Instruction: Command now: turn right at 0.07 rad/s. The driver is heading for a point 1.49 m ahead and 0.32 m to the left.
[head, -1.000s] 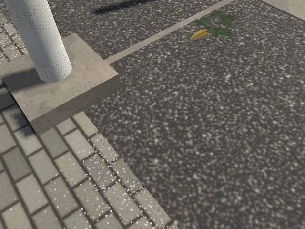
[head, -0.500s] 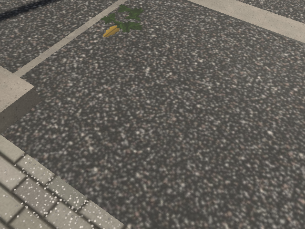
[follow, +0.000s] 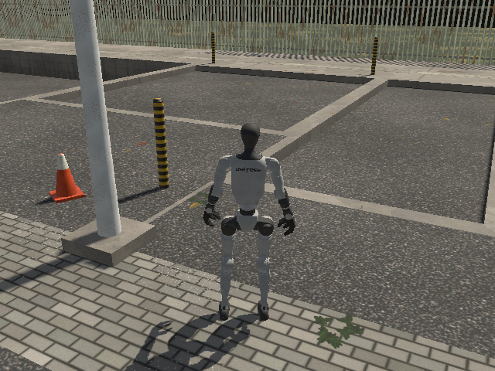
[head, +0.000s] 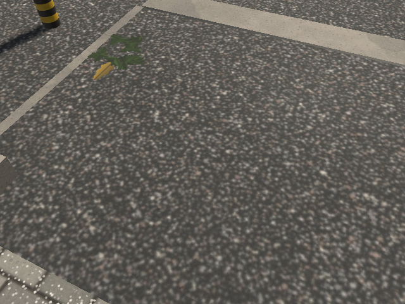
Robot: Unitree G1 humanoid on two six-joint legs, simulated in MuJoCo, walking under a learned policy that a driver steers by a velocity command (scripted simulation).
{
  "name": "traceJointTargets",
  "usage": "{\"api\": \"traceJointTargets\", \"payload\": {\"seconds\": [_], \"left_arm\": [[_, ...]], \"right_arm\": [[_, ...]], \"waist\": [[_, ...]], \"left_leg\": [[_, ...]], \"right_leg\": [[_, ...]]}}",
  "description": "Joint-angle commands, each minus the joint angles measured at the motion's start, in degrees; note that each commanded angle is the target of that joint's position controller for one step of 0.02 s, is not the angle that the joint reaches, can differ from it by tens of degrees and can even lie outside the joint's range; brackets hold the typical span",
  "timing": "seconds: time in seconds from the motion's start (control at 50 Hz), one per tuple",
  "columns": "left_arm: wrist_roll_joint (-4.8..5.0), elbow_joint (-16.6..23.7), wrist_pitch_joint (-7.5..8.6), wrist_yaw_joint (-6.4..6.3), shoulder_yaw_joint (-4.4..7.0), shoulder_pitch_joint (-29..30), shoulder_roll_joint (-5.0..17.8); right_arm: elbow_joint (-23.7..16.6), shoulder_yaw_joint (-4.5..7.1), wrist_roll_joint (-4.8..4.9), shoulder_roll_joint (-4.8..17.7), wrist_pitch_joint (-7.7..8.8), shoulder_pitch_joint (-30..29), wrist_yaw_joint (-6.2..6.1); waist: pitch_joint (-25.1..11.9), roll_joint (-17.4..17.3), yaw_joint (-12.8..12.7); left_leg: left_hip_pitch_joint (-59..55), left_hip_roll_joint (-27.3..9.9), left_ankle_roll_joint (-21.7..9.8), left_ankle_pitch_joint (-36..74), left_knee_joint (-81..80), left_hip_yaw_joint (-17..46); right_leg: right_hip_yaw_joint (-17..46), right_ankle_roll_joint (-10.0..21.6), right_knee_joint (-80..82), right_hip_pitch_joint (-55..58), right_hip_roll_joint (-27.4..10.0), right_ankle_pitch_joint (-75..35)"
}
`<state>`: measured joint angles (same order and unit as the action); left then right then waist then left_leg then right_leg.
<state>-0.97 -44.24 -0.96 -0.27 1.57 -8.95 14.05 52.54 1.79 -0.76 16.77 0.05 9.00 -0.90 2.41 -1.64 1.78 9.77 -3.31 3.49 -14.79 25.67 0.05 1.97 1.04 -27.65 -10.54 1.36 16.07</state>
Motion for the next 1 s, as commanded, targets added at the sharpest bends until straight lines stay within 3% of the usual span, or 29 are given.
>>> {"api": "traceJointTargets", "payload": {"seconds": [0.02, 0.16, 0.36, 0.4, 0.42, 0.46, 0.48, 0.52, 0.56, 0.58, 0.6, 0.62, 0.64, 0.66, 0.68, 0.72, 0.76, 0.8, 0.88, 0.94, 1.0], "left_arm": [[0.13, 1.75, 1.16, -0.26, 1.93, -0.12, 8.45], [0.34, -0.82, 1.11, -0.37, 1.76, 0.50, 8.22], [0.57, -5.33, 1.00, -0.65, 1.56, -0.47, 7.96], [1.02, -6.52, 0.62, -1.00, 1.91, -1.79, 8.81], [1.33, -6.80, 0.44, -1.11, 2.35, -2.64, 10.03], [1.63, -7.47, 0.90, -1.09, 3.09, -5.55, 12.40], [1.79, -7.85, 1.52, -1.14, 3.41, -6.60, 13.15], [1.85, -7.46, 2.86, -1.18, 3.34, -5.50, 12.01], [2.91, -5.94, 3.11, -1.08, 3.22, -0.69, 11.27], [3.02, -5.07, 2.93, -0.97, 3.02, 2.04, 10.68], [2.34, -4.29, 3.11, -0.79, 2.28, 3.03, 8.07], [1.54, -2.62, 3.65, -0.62, 1.09, 3.92, 3.95], [2.55, -1.17, 4.61, -0.88, 1.81, 4.00, 6.07], [3.71, -2.17, 5.41, -0.62, 2.22, 1.95, 7.81], [3.92, -3.24, 6.02, -0.14, 2.33, 0.38, 8.14], [2.76, -3.51, 6.66, 0.20, 2.92, 1.90, 8.66], [2.12, -3.23, 6.55, 1.06, 2.85, 3.21, 6.87], [2.04, -2.16, 6.11, 1.48, 2.31, 5.76, 4.68], [2.38, 1.44, 6.07, 1.93, 1.03, 14.77, 2.38], [2.76, 3.07, 6.28, 2.65, 0.82, 18.71, 3.00], [2.78, 3.91, 6.78, 3.36, 1.41, 18.43, 5.04]], "right_arm": [[-1.38, 1.37, 0.10, 6.62, 0.52, -0.50, -0.43], [2.12, 1.41, 0.28, 6.85, 0.43, 0.00, -0.84], [5.51, 1.23, 0.49, 6.92, 0.34, 1.00, -1.37], [6.30, 1.10, 0.88, 6.04, 0.18, 1.95, -1.48], [5.94, 1.04, 1.16, 5.62, 0.26, 1.20, -1.49], [4.01, 0.73, 1.50, 4.47, 1.22, -1.52, -1.21], [3.20, 0.60, 1.86, 4.15, 2.03, -2.43, -0.86], [2.93, 0.83, 2.64, 4.58, 3.69, -1.53, 0.14], [4.83, 0.95, 2.83, 4.20, 4.98, 3.33, 1.12], [7.85, 1.37, 2.45, 4.11, 5.18, 9.11, 1.29], [10.22, 1.93, 1.63, 5.11, 5.07, 14.55, 1.35], [10.93, 3.01, 1.42, 9.99, 5.08, 20.53, 1.22], [10.71, 3.10, 0.76, 12.64, 5.76, 21.27, 2.00], [9.24, 2.10, 0.89, 9.26, 6.47, 16.55, 1.97], [7.98, 1.50, 1.25, 6.63, 6.85, 13.85, 1.95], [6.99, 0.96, 1.21, 5.39, 6.81, 12.27, 2.22], [7.35, 0.18, 0.73, 3.27, 6.09, 14.79, 1.95], [7.46, 0.21, 0.60, 4.13, 5.42, 16.53, 1.20], [6.76, 0.35, 0.54, 5.81, 4.81, 17.49, 0.00], [7.55, 0.67, 1.14, 5.98, 4.71, 20.08, -0.20], [7.27, 1.44, 1.49, 6.87, 4.28, 19.18, -0.33]], "waist": [[-2.75, 6.67, -0.91], [-2.45, 3.34, -0.85], [-2.64, 2.24, -0.79], [-2.94, 3.76, -1.17], [-1.25, 5.38, -1.95], [3.31, 10.74, -3.61], [5.15, 12.71, -3.95], [6.05, 12.89, -2.67], [4.65, 10.22, 1.03], [2.96, 8.25, 3.76], [0.98, 3.33, 5.22], [-1.53, -11.42, 6.34], [-0.24, -15.09, 5.66], [3.57, -8.13, 2.97], [5.10, -6.00, 1.69], [4.92, -4.09, 1.12], [2.67, -4.99, 1.44], [2.33, -3.87, 1.91], [4.91, -3.54, 3.53], [6.70, -3.82, 3.79], [5.03, -4.19, 0.90]], "left_leg": [[-0.09, -0.40, -0.35, 8.27, -1.85, 0.39], [-1.37, -0.70, 0.00, 9.35, -3.10, 0.26], [-1.59, -0.57, -0.32, 9.62, -3.15, -0.31], [0.19, 1.91, -0.77, -1.96, -0.12, -3.27], [3.44, 3.14, -1.28, -7.86, 3.19, -4.64], [12.07, 4.00, -2.70, -11.56, 11.50, -4.71], [13.97, 2.61, -4.01, -11.76, 15.36, -2.53], [17.08, 0.04, -6.79, -14.80, 18.18, 0.49], [7.60, 0.13, -8.92, -9.90, 6.77, -0.99], [-3.47, 2.53, -8.61, -1.32, 0.36, -3.26], [-11.83, 0.72, -8.19, 0.05, -1.88, 1.36], [-17.85, -11.51, -12.33, -10.88, -11.81, 21.58], [-17.70, -19.33, -18.62, -16.17, -17.28, 39.12], [-16.24, -19.19, -18.80, -17.54, -16.99, 36.45], [-16.04, -16.22, -16.66, -15.19, -16.74, 29.88], [-16.62, -12.93, -13.47, -1.68, -16.98, 20.57], [-16.39, -9.93, -12.40, 13.74, -16.54, 13.07], [-15.69, -8.88, -12.97, 22.10, -16.84, 9.13], [-9.02, -6.90, -12.56, 21.64, -20.24, 4.43], [-10.67, -8.70, -13.12, 22.01, -20.89, 3.68], [-16.24, -11.12, -12.15, 33.84, -16.50, 2.78]], "right_leg": [[7.59, 2.68, 6.64, 1.37, -6.82, -14.64], [6.38, 2.56, 6.52, 1.20, -5.54, -15.18], [4.01, 1.97, 5.69, 1.12, -3.79, -15.46], [4.37, 3.08, 7.11, 0.88, -3.14, 2.08], [6.81, 4.59, 9.10, -0.43, -4.30, 15.12], [18.09, 9.14, 15.94, -1.66, -11.53, 30.78], [23.51, 11.39, 18.27, -3.12, -15.12, 31.89], [25.72, 12.55, 18.32, -1.79, -17.86, 26.68], [18.75, 9.74, 15.55, -5.13, -14.94, 19.72], [13.02, 7.61, 11.62, -10.51, -10.99, 15.14], [6.93, 5.06, 2.11, -15.68, -6.49, 9.38], [-2.50, 0.44, -17.23, -24.10, 0.39, 9.39], [0.42, 0.02, -29.15, -31.76, 2.41, 18.12], [4.16, 0.95, -35.63, -35.74, -1.60, 14.40], [3.82, 1.84, -36.88, -37.16, -3.75, 8.15], [1.90, 2.12, -34.08, -37.61, -6.69, -0.35], [-0.60, 1.04, -30.82, -34.32, -7.18, -4.63], [-2.50, -0.51, -26.59, -33.84, -6.77, -7.47], [-5.44, -1.60, -10.64, -27.12, -4.36, -16.12], [-5.56, -0.38, -4.74, -25.16, -3.34, -18.49], [-4.71, 2.39, -1.54, -22.22, -2.45, -16.32]]}}
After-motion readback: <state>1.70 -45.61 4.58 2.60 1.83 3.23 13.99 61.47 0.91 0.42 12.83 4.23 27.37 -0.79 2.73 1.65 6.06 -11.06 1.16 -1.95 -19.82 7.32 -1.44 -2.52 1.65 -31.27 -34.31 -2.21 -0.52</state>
